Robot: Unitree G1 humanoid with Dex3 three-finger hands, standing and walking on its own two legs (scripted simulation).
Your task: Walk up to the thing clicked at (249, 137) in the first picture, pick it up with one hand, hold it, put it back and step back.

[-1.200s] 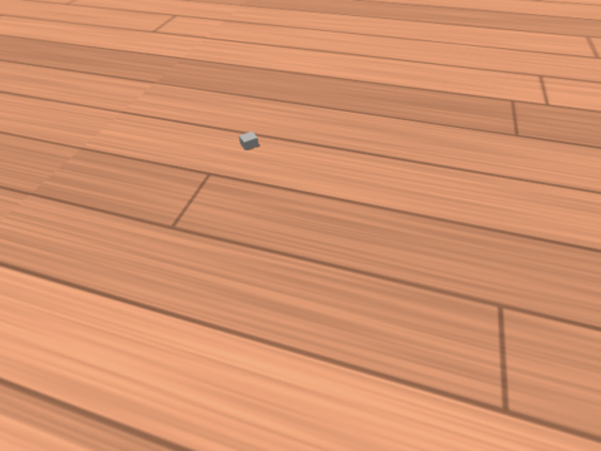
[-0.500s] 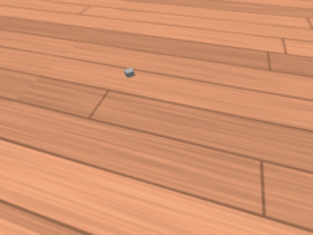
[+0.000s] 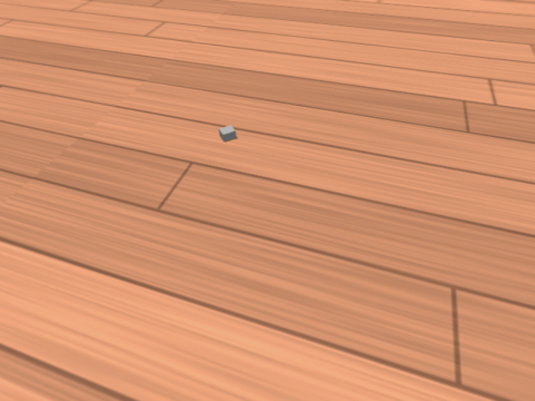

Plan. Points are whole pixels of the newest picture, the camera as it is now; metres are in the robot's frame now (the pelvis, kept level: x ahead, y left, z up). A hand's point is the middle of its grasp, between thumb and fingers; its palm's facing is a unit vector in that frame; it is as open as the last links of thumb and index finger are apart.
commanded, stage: walk up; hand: left
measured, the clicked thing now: (227, 133) +1.73 +0.28 -0.75
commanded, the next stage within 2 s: none
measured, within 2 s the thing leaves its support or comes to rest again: neither
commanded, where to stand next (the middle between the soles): +1.35 +0.04 m, yaw +2 degrees
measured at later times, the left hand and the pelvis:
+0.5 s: hand (82, 353) +0.25 +0.37 -0.15, palm faces -0.03 -0.95 -0.32, open 7.4 cm; pelvis +0.18 +0.09 -0.01, yaw +2 degrees
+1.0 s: hand (145, 225) +0.54 +0.32 -0.14, palm faces +0.00 -0.94 -0.35, open 7.3 cm; pelvis +0.47 +0.05 -0.01, yaw +1 degrees
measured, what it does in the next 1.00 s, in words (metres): walks ahead: left foot, then right foot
